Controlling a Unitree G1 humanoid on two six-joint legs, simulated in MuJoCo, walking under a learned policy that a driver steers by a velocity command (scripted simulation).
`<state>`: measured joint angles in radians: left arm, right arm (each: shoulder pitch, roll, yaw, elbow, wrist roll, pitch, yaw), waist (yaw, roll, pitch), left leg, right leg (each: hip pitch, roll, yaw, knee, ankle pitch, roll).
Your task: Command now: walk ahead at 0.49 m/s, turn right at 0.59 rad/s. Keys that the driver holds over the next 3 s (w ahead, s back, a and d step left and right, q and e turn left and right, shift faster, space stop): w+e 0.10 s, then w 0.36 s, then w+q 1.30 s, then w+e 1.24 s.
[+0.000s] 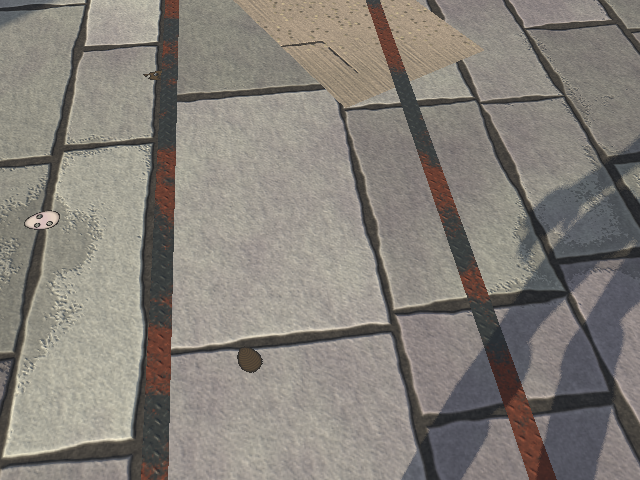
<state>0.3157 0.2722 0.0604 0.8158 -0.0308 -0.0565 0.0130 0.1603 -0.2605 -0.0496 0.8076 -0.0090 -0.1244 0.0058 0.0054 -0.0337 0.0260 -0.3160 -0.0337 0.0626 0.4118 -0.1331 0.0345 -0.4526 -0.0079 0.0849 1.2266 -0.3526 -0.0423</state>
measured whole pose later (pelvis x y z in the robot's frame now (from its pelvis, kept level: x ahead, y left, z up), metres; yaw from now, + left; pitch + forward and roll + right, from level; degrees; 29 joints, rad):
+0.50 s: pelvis +0.26 -0.09 +0.00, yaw -9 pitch +2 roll +1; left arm 0.21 0.25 0.05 0.70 0.00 -0.07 -0.03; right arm 0.27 -0.29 -0.04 0.90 0.03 -0.10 0.02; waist -0.02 0.02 0.03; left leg -0.43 0.09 0.00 1.19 -0.37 0.03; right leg -0.37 0.02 -0.05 0.51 -0.18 -0.06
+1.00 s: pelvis +0.55 -0.06 -0.02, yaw +5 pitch +3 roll -1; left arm 0.30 0.27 0.05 0.83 -0.01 -0.08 0.01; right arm 0.12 -0.28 -0.07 0.73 0.02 -0.06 0.05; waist 0.01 0.01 0.05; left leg -0.51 -0.06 0.04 0.64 -0.19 0.11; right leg -0.19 -0.03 -0.04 1.09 -0.51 0.01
